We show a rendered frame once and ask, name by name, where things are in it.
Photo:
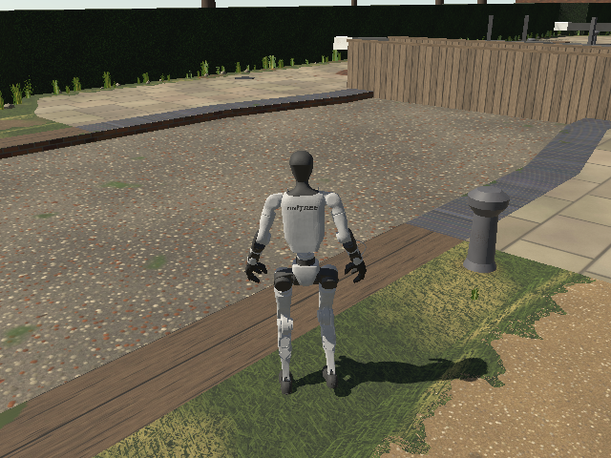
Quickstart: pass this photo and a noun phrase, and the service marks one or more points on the right robot forearm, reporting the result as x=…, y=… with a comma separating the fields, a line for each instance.
x=352, y=250

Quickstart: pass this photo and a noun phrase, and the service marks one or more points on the robot left hand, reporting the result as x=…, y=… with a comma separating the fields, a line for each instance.
x=256, y=268

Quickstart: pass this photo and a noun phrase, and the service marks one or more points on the robot right hand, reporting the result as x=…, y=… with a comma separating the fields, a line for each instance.
x=355, y=268

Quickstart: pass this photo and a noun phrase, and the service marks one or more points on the left robot forearm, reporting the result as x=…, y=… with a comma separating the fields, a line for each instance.
x=255, y=251

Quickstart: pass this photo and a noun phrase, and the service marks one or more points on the robot left upper arm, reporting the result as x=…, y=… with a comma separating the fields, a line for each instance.
x=272, y=203

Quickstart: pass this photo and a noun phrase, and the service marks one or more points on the robot right upper arm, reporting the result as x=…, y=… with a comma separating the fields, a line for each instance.
x=338, y=213

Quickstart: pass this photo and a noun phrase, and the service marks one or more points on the right robot thigh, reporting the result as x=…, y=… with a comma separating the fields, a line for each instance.
x=328, y=279

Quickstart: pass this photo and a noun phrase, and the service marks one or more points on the robot left foot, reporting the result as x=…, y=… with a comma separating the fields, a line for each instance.
x=286, y=386

